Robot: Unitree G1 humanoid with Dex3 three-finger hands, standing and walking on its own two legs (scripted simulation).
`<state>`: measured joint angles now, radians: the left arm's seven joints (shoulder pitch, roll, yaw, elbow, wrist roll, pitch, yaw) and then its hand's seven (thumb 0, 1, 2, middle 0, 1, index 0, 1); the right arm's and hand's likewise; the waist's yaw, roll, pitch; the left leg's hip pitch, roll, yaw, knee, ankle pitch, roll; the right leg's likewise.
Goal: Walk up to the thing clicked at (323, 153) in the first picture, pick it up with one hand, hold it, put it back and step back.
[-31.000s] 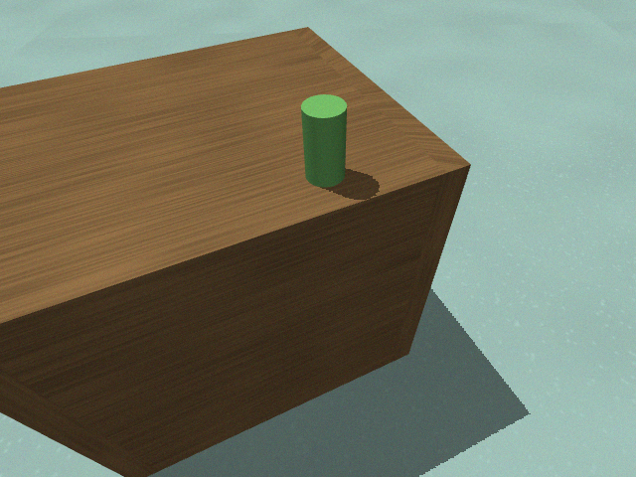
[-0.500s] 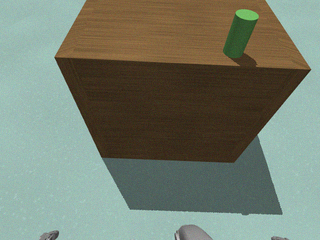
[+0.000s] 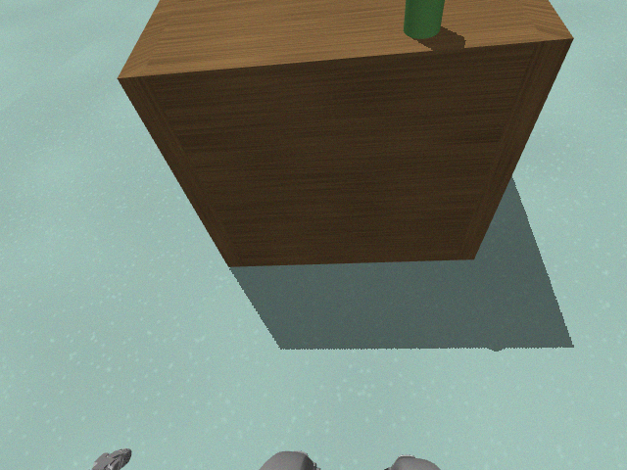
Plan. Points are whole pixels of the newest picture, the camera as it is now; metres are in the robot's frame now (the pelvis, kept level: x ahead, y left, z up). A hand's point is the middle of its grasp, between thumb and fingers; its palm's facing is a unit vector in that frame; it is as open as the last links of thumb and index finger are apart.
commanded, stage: step back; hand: right
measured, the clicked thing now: out of the picture +0.91 -0.20 +0.11
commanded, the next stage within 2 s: stand in 1.32 s
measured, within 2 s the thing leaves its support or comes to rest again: neither
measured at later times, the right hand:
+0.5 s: hand out of the picture -0.03 -0.26 -0.14, palm faces -0.02 +0.93 -0.38, open 7.4 cm
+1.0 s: hand out of the picture -0.07 -0.21 -0.14, palm faces -0.03 +0.92 -0.39, open 7.3 cm
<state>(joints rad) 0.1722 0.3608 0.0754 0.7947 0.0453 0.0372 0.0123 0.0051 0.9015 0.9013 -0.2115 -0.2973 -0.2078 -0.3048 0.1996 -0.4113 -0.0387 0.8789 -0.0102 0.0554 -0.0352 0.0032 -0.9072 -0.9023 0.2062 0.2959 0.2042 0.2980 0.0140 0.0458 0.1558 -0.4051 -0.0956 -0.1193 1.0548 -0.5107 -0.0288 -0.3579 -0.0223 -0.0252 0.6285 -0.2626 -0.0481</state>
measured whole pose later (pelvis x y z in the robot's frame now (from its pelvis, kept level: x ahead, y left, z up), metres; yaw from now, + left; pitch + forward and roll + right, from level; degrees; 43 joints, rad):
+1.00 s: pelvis -0.13 +0.05 +0.00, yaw +1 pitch -3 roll +0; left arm 0.24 0.42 0.06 0.95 0.02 0.01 -0.01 0.01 0.91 0.90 -0.21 -0.30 -0.20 -0.30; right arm 0.24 -0.35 -0.06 0.94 -0.03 -0.04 0.03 0.00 -0.91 -0.90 0.21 0.30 0.21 0.30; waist 0.00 -0.04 0.11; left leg -0.28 0.02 0.03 0.60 -0.27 0.02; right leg -0.36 -0.01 0.08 1.06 -0.48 -0.05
